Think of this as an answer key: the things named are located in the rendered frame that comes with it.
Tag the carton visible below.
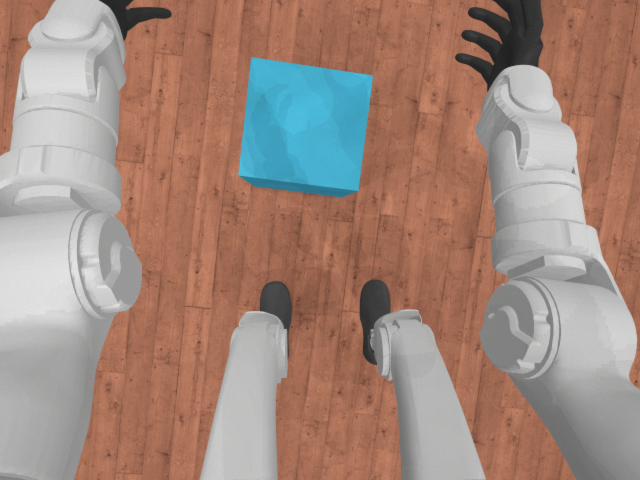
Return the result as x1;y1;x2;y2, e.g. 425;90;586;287
238;57;373;197

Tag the robot left hand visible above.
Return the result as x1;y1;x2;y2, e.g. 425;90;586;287
99;0;172;40

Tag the robot right hand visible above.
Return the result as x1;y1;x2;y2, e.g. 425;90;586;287
455;0;544;92

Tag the left robot forearm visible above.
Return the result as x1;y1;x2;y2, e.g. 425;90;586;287
0;0;126;217

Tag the right robot forearm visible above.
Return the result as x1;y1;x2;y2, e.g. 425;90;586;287
475;65;637;336

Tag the robot left upper arm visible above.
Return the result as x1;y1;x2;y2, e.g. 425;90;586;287
0;208;142;480

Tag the robot left thigh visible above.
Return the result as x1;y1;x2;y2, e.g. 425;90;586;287
199;321;288;480

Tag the right robot shin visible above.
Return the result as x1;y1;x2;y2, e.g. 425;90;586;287
370;309;436;362

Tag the robot right upper arm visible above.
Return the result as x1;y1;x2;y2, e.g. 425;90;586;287
479;276;640;480

